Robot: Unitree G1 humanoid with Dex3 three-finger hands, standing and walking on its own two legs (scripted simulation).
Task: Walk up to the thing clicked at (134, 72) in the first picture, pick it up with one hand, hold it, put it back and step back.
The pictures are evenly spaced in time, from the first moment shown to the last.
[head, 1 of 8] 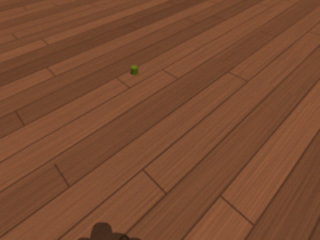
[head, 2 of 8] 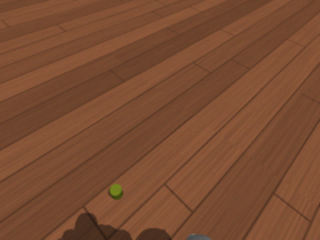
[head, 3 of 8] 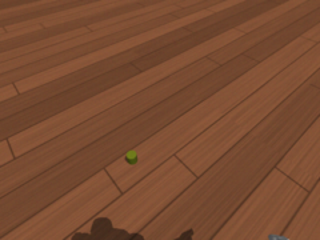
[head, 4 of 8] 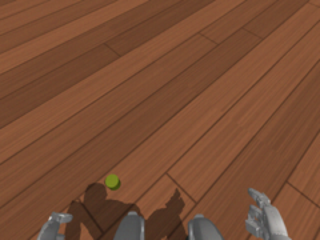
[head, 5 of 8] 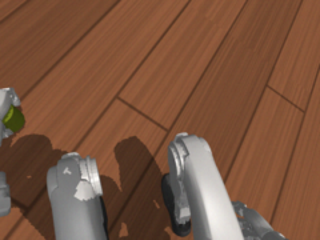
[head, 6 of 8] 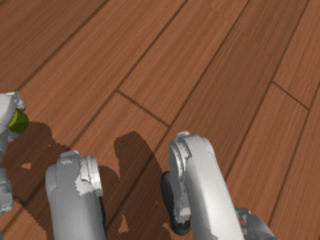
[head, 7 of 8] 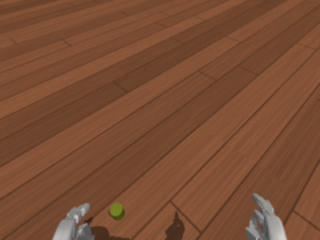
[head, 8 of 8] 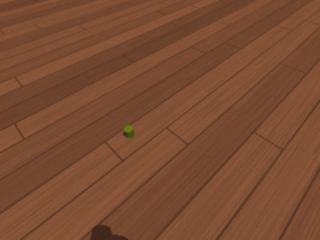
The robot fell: no
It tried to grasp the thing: yes
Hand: left
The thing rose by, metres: 0.68
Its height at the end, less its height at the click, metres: +0.00
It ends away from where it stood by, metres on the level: 0.01
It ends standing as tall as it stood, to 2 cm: yes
